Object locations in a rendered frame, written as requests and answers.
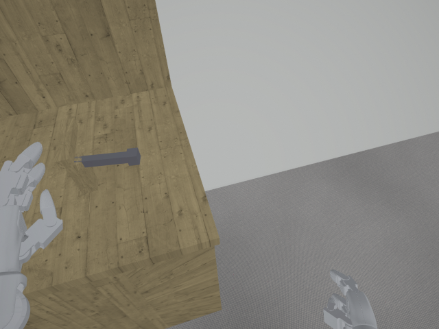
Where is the left robot hand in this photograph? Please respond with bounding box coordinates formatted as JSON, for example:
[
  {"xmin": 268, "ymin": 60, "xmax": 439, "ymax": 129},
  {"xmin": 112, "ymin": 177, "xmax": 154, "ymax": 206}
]
[{"xmin": 0, "ymin": 142, "xmax": 63, "ymax": 273}]

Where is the right robot hand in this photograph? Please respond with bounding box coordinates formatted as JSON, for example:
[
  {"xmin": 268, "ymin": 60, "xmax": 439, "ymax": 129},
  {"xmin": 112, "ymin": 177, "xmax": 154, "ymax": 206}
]
[{"xmin": 323, "ymin": 269, "xmax": 377, "ymax": 329}]

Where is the counter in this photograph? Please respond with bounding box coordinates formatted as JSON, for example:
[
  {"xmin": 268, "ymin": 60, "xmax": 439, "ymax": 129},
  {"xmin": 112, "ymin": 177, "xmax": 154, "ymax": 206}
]
[{"xmin": 0, "ymin": 0, "xmax": 222, "ymax": 329}]

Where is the tap lever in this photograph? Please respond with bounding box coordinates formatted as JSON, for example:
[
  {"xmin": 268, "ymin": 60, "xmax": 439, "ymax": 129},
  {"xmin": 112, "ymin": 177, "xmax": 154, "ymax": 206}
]
[{"xmin": 74, "ymin": 147, "xmax": 141, "ymax": 167}]

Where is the left robot forearm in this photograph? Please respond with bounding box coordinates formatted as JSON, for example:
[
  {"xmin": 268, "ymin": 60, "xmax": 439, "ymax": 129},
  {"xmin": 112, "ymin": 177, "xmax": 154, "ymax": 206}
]
[{"xmin": 0, "ymin": 271, "xmax": 30, "ymax": 329}]

